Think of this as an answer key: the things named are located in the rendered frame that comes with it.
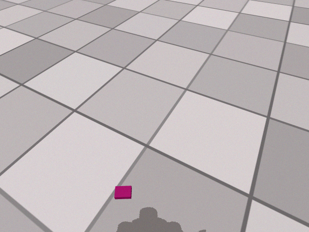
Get small box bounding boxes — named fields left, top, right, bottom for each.
left=114, top=186, right=132, bottom=199

